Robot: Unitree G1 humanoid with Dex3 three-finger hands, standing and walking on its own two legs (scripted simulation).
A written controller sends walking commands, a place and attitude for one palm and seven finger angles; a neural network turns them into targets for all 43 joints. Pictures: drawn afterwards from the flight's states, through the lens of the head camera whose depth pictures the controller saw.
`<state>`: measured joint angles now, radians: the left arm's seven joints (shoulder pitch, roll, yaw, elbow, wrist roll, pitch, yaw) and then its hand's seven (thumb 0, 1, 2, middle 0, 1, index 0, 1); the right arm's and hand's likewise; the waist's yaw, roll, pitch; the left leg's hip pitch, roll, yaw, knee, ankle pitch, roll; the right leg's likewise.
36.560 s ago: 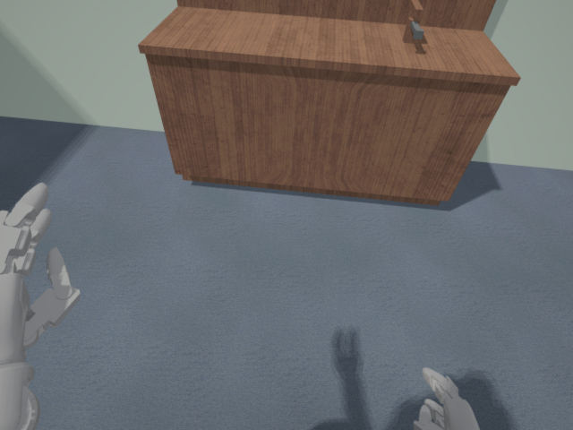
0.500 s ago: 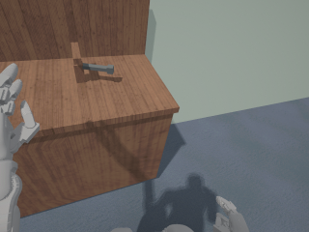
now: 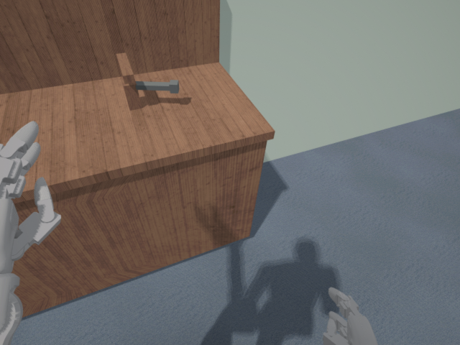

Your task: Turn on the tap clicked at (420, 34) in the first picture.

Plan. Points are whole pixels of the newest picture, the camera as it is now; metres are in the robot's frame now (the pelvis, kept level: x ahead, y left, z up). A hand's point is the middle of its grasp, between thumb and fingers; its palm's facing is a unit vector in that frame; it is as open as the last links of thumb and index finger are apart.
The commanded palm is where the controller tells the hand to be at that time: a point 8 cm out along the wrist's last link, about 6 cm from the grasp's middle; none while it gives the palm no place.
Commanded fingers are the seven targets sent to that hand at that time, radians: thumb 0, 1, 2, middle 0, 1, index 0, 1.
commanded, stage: come to a stop and stand still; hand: left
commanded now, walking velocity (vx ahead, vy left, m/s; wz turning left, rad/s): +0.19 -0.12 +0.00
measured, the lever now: (174, 86) +0.78 +0.20 +0.04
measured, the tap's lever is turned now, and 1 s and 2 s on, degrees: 68 68 68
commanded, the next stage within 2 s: look again from close up in 0.34 s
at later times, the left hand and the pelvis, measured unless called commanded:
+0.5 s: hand (60, 206) +0.23 +0.23 +0.19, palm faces +0.42 -0.79 -0.44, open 7.4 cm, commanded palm +0.16 +0.27 +0.19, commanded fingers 0.00 0.90 0.90 -0.20 -0.30 -0.20 -0.30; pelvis +0.02 -0.02 +0.00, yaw +3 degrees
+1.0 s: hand (80, 185) +0.27 +0.22 +0.19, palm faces +0.42 -0.80 -0.42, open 7.4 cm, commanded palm +0.21 +0.26 +0.19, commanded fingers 0.00 0.90 0.90 -0.20 -0.30 -0.20 -0.30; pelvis +0.06 -0.03 +0.01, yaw +2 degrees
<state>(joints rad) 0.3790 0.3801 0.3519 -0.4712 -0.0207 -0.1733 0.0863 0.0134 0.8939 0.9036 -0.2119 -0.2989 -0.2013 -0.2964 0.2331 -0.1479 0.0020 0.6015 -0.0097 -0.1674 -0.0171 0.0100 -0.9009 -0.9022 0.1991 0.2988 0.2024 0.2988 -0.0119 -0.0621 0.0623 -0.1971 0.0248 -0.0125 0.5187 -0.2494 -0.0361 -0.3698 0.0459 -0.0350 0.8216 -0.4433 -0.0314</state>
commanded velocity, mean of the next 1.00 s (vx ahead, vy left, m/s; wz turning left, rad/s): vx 0.08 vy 0.01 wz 0.00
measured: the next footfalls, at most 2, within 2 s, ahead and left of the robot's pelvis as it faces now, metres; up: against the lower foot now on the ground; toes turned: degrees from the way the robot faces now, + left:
left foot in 0.34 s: +0.09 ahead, +0.11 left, +0.00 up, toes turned +3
right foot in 1.42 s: +0.26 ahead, -0.14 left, +0.00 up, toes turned -3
